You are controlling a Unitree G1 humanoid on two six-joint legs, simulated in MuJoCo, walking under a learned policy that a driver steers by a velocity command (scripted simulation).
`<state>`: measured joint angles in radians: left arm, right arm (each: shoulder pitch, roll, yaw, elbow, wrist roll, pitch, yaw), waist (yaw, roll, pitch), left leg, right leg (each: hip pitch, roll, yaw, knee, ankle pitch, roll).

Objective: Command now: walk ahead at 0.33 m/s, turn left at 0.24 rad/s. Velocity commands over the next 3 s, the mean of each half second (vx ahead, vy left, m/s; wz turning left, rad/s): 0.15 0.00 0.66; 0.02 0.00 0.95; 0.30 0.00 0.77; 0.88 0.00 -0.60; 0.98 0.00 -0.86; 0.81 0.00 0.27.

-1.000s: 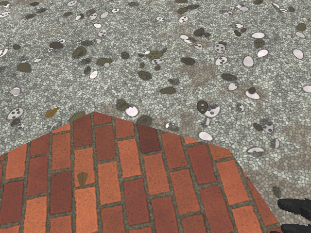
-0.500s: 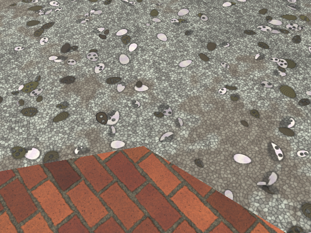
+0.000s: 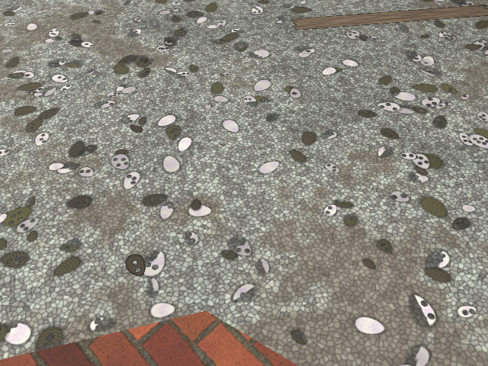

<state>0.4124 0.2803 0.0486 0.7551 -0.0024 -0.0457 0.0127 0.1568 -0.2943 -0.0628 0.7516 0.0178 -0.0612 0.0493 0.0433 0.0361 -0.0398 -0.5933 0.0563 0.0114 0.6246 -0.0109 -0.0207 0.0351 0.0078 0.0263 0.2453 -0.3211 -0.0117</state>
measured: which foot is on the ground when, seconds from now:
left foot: up 0.00-0.06, down 0.08-0.56, up 0.58-0.98, down 1.00-1.00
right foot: down 0.00-0.08, up 0.10-0.54, down 0.56-1.00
